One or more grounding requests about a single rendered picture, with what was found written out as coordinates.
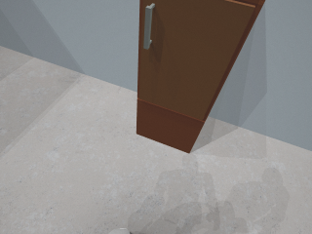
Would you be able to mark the handle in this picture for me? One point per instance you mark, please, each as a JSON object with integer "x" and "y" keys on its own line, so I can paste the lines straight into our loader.
{"x": 147, "y": 26}

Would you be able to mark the cupboard door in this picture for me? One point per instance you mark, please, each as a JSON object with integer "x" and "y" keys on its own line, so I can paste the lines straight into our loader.
{"x": 193, "y": 42}

